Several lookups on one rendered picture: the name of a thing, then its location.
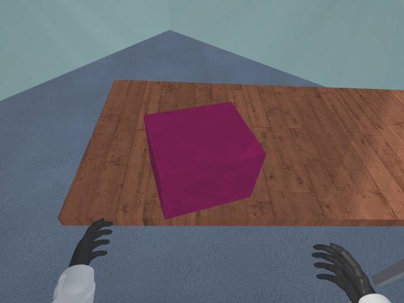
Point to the robot right hand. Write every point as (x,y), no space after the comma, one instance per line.
(350,277)

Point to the carton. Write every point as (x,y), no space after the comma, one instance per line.
(202,157)

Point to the table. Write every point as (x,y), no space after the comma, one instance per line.
(334,157)

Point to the robot left hand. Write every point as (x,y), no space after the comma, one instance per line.
(83,253)

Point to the left robot forearm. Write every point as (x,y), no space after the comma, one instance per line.
(76,285)

